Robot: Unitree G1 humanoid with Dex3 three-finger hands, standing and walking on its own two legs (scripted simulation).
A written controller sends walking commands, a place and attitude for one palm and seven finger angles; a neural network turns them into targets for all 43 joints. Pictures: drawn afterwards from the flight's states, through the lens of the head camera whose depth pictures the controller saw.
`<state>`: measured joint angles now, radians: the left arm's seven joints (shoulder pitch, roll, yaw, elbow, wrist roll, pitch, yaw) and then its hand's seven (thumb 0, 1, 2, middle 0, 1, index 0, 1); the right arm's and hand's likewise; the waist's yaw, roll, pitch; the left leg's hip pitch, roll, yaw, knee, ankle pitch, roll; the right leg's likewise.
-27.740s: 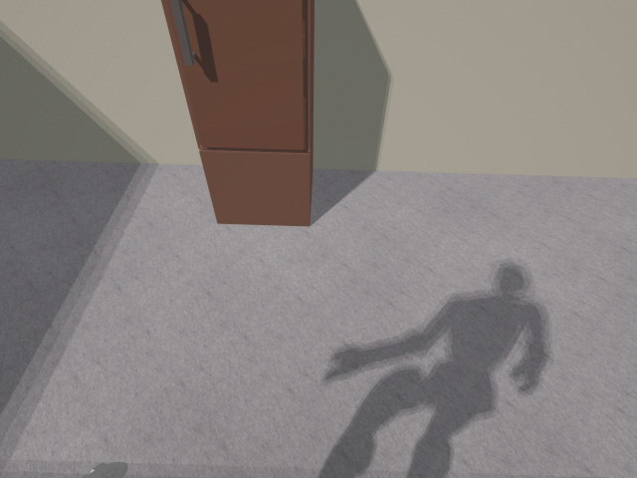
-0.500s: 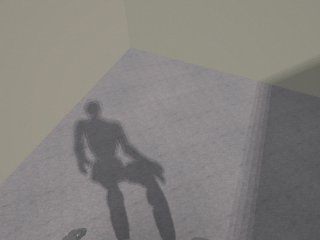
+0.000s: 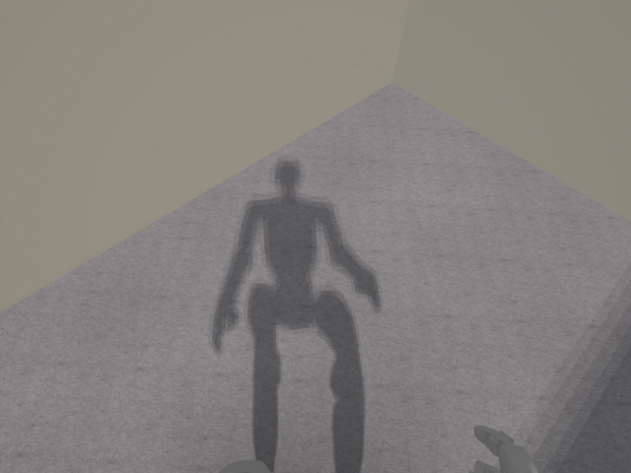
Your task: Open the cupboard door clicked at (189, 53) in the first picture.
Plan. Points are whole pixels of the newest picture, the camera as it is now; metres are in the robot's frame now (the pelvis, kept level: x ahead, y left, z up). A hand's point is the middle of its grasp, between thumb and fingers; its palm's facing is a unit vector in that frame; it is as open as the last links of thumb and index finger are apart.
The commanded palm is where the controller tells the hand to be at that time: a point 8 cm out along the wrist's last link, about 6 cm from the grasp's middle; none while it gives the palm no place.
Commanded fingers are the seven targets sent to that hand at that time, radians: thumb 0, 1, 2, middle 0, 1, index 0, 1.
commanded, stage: turn to face it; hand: left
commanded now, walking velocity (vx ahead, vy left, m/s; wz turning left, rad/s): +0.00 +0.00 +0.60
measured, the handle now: out of the picture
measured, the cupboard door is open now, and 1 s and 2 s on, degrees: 51 51 51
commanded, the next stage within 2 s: none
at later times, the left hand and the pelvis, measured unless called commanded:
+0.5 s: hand out of the picture +0.06 +0.15 -0.13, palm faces +0.26 -0.93 -0.26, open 7.4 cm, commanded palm none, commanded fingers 0.00 0.90 0.90 -0.20 -0.30 -0.20 -0.30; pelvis +0.02 -0.06 +0.02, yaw +17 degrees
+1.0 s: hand out of the picture -0.01 +0.14 -0.13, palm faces +0.57 -0.76 -0.33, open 7.4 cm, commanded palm none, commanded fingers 0.00 0.90 0.90 -0.20 -0.30 -0.20 -0.30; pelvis +0.04 -0.09 +0.01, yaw +35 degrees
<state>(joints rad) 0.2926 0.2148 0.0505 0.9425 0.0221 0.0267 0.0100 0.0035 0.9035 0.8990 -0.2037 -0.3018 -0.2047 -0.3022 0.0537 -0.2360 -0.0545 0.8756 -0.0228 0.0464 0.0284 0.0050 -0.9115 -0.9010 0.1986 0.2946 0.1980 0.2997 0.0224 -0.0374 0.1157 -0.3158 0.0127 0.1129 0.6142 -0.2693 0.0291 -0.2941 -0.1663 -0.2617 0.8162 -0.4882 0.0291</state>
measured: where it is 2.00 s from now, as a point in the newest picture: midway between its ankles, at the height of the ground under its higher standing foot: outside the picture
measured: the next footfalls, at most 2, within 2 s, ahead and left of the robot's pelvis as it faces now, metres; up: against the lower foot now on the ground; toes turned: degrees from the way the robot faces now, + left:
right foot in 0.30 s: +0.08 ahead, -0.16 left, +0.00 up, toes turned +6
left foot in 0.62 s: +0.01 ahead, +0.09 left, +0.00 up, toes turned +28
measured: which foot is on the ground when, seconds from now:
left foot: down 0.00-0.30, up 0.32-0.60, down 0.62-0.90, up 0.92-1.00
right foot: up 0.00-0.28, down 0.30-0.62, up 0.64-0.88, down 0.90-1.00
